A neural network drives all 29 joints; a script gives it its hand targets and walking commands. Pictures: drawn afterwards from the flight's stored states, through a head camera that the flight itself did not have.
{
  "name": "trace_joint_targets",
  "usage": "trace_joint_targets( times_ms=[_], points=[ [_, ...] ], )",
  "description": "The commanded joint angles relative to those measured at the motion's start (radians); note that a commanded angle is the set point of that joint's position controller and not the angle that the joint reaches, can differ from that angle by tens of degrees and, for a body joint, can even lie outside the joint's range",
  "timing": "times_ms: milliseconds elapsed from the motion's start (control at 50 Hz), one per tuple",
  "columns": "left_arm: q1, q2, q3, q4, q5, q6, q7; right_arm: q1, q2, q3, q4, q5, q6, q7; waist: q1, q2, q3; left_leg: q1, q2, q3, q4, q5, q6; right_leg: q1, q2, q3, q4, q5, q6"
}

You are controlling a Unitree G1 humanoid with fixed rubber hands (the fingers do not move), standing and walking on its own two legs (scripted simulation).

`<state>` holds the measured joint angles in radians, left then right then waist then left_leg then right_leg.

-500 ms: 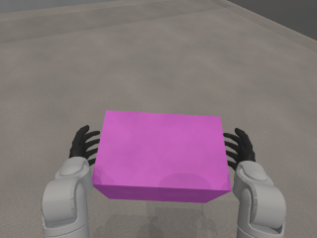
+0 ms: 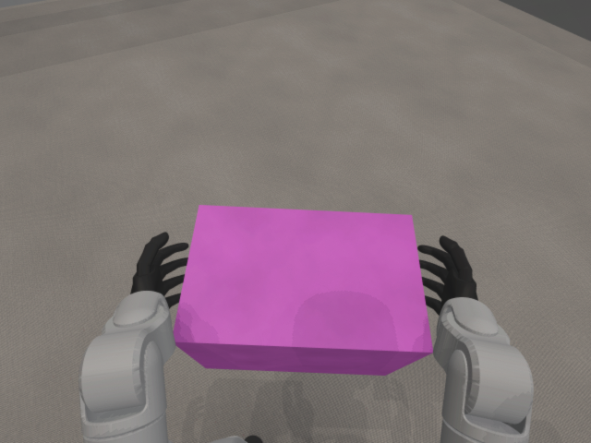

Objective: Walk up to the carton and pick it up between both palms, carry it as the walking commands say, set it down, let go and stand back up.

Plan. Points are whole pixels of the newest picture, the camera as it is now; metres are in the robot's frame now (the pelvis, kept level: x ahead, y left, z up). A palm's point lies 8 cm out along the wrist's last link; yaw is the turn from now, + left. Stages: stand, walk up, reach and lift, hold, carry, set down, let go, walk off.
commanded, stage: carry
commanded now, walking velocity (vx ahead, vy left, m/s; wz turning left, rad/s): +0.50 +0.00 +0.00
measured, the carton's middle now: (300, 297) +0.30 +0.00 +0.01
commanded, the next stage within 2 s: none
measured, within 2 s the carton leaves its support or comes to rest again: neither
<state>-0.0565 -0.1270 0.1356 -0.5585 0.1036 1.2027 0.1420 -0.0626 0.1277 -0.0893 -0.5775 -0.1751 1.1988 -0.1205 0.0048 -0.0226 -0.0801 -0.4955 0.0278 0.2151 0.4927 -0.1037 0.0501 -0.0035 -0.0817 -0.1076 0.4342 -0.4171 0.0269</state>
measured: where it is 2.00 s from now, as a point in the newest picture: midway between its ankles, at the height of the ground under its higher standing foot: (301, 371)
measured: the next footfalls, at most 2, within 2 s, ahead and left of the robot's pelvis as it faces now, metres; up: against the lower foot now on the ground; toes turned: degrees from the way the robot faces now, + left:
right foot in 0.40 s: +0.39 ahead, -0.14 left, +0.00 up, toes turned -4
left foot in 0.74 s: +0.50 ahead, +0.07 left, +0.00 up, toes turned -11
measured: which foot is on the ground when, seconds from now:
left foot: down 0.00-0.44, up 0.46-0.72, down 0.74-1.00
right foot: down 0.00-0.00, up 0.02-0.38, down 0.40-1.00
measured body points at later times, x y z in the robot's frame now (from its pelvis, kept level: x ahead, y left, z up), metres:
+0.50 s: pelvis +0.31 -0.04 +0.01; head +0.33 -0.06 +0.46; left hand +0.57 +0.14 +0.10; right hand +0.58 -0.21 +0.09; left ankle +0.13 +0.08 -0.66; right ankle +0.35 -0.14 -0.73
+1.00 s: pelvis +0.44 -0.02 +0.02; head +0.46 -0.01 +0.47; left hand +0.71 +0.17 +0.10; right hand +0.72 -0.19 +0.11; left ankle +0.46 +0.08 -0.72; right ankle +0.35 -0.14 -0.72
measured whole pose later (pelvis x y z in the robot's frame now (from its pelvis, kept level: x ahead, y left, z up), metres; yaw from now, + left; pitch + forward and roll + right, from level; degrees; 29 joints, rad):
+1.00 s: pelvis +0.44 -0.02 +0.02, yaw +1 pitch +7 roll -1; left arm -0.08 -0.13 0.13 -0.46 0.10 1.13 0.14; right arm -0.08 0.13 -0.13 -0.50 -0.17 1.14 -0.10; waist 0.01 0.00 -0.11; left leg -0.38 0.07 0.16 0.46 -0.18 0.03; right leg -0.20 -0.05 -0.16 0.46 -0.29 0.04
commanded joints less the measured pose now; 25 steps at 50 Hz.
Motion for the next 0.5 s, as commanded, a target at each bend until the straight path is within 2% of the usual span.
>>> trace_joint_targets(
  times_ms=[0,20,40,80,100,120,140,160,180,200,240,260,300,320,340,360,380,400,420,440,460,480],
  points=[
    [-0.42,-0.836,-0.79,-0.163,-0.412,0.016,-0.241,-0.365,0.897,0.7,-0.121,0.479,-0.007,0.214,-0.034,0.287,-0.461,1.019,0.398,-0.545,-0.136,0.699,0.251,-0.655,0.06,0.071,0.724,-0.08,-0.026],
    [-0.441,-0.865,-0.815,-0.147,-0.432,0.006,-0.248,-0.339,0.921,0.702,-0.093,0.468,-0.006,0.219,-0.04,0.181,-0.436,0.949,0.393,-0.483,-0.139,0.707,0.229,-0.684,0.031,0.071,0.759,-0.057,-0.024],
    [-0.396,-0.903,-0.815,-0.114,-0.428,-0.004,-0.243,-0.319,0.937,0.693,-0.078,0.45,-0.014,0.221,-0.029,0.112,-0.403,0.905,0.361,-0.406,-0.153,0.642,0.174,-0.668,0.017,0.085,0.71,0.006,-0.02],
    [-0.442,-0.931,-0.832,-0.155,-0.447,-0.018,-0.247,-0.325,0.96,0.682,-0.087,0.459,-0.024,0.233,-0.026,0.129,-0.361,0.835,0.314,-0.341,-0.21,0.539,0.124,-0.637,-0.006,0.074,0.599,0.065,-0.009],
    [-0.397,-0.93,-0.828,-0.114,-0.428,-0.012,-0.244,-0.293,0.932,0.67,-0.071,0.45,-0.021,0.231,-0.024,0.177,-0.335,0.806,0.315,-0.308,-0.236,0.468,0.119,-0.638,-0.012,0.06,0.535,0.057,-0.002],
    [-0.43,-0.912,-0.825,-0.14,-0.417,-0.01,-0.24,-0.308,0.93,0.678,-0.066,0.464,-0.017,0.237,-0.025,0.187,-0.285,0.762,0.323,-0.307,-0.28,0.386,0.126,-0.626,-0.016,0.046,0.483,0.057,0.005],
    [-0.385,-0.903,-0.818,-0.084,-0.396,-0.002,-0.234,-0.264,0.892,0.652,-0.04,0.444,-0.012,0.236,-0.023,0.214,-0.229,0.715,0.315,-0.284,-0.324,0.275,0.125,-0.624,-0.024,0.042,0.432,0.082,0.006],
    [-0.372,-0.888,-0.801,-0.067,-0.387,0.003,-0.235,-0.292,0.876,0.658,-0.051,0.444,-0.012,0.234,-0.021,0.177,-0.199,0.67,0.302,-0.241,-0.334,0.235,0.123,-0.598,-0.026,0.034,0.374,0.114,0.008],
    [-0.408,-0.876,-0.798,-0.061,-0.385,0.009,-0.23,-0.295,0.867,0.645,-0.026,0.44,-0.001,0.238,-0.022,0.188,-0.178,0.66,0.293,-0.204,-0.341,0.22,0.111,-0.604,-0.014,-0.002,0.356,0.147,0.014],
    [-0.414,-0.866,-0.8,-0.055,-0.38,0.017,-0.23,-0.279,0.842,0.625,-0.005,0.426,0.006,0.241,-0.015,0.222,-0.138,0.619,0.273,-0.142,-0.348,0.178,0.097,-0.588,-0.024,-0.006,0.305,0.18,0.012],
    [-0.457,-0.859,-0.808,-0.05,-0.387,0.026,-0.224,-0.281,0.822,0.592,0.015,0.414,0.011,0.239,-0.012,0.275,-0.086,0.564,0.242,-0.091,-0.375,0.114,0.078,-0.564,-0.011,-0.044,0.244,0.234,0.011],
    [-0.467,-0.84,-0.8,-0.054,-0.389,0.026,-0.224,-0.286,0.812,0.593,0.015,0.412,0.014,0.237,-0.015,0.247,-0.086,0.563,0.224,-0.057,-0.355,0.209,0.07,-0.543,0.009,-0.08,0.196,0.269,0.018],
    [-0.472,-0.811,-0.778,-0.024,-0.371,0.039,-0.218,-0.278,0.791,0.583,0.044,0.395,0.023,0.23,-0.021,0.266,-0.065,0.575,0.209,-0.016,-0.269,0.354,0.05,-0.503,0.036,-0.127,0.129,0.282,0.014],
    [-0.454,-0.799,-0.765,-0.027,-0.367,0.044,-0.217,-0.288,0.789,0.599,0.026,0.398,0.024,0.225,-0.021,0.199,-0.091,0.604,0.202,-0.001,-0.184,0.494,0.035,-0.45,0.064,-0.153,0.059,0.327,0.017],
    [-0.458,-0.816,-0.767,-0.022,-0.371,0.047,-0.217,-0.298,0.796,0.601,0.016,0.394,0.027,0.22,-0.009,0.185,-0.112,0.571,0.176,0.028,-0.086,0.588,0.01,-0.345,0.085,-0.177,-0.006,0.425,0.019],
    [-0.471,-0.816,-0.77,-0.06,-0.38,0.038,-0.218,-0.332,0.818,0.62,-0.012,0.409,0.024,0.221,-0.001,0.16,-0.186,0.576,0.126,0.058,0.067,0.638,-0.028,-0.216,0.123,-0.204,-0.08,0.473,0.005],
    [-0.447,-0.803,-0.742,-0.038,-0.376,0.041,-0.223,-0.364,0.807,0.625,-0.023,0.408,0.025,0.214,0.044,0.029,-0.301,0.416,0.112,0.082,0.299,0.511,-0.067,0.056,0.022,-0.109,-0.056,0.747,-0.02],
    [-0.442,-0.798,-0.731,-0.045,-0.383,0.036,-0.221,-0.374,0.816,0.634,-0.029,0.414,0.025,0.209,0.064,-0.15,-0.367,0.067,0.025,0.033,0.501,-0.014,-0.082,0.349,-0.186,0.17,0.027,1.329,-0.106],
    [-0.441,-0.805,-0.729,-0.062,-0.396,0.035,-0.229,-0.367,0.854,0.663,-0.047,0.428,0.024,0.206,0.062,-0.275,-0.38,-0.192,-0.057,-0.07,0.627,-0.503,-0.073,0.524,-0.31,0.354,0.017,1.64,-0.193],
    [-0.429,-0.831,-0.735,-0.057,-0.393,0.024,-0.235,-0.374,0.885,0.693,-0.055,0.448,0.022,0.207,0.018,-0.228,-0.346,-0.189,-0.01,-0.171,0.633,-0.493,-0.067,0.439,-0.36,0.338,0.014,1.625,-0.214],
    [-0.447,-0.866,-0.747,-0.092,-0.403,0.017,-0.242,-0.379,0.927,0.708,-0.069,0.459,0.015,0.211,0.006,-0.115,-0.318,-0.155,0.024,-0.194,0.601,-0.423,-0.07,0.381,-0.319,0.242,-0.008,1.493,-0.174],
    [-0.451,-0.881,-0.737,-0.089,-0.406,0.014,-0.242,-0.406,0.943,0.719,-0.072,0.473,0.013,0.207,0.01,-0.114,-0.298,-0.158,0.038,-0.201,0.508,-0.391,-0.063,0.352,-0.293,0.204,-0.032,1.357,-0.158]
  ],
)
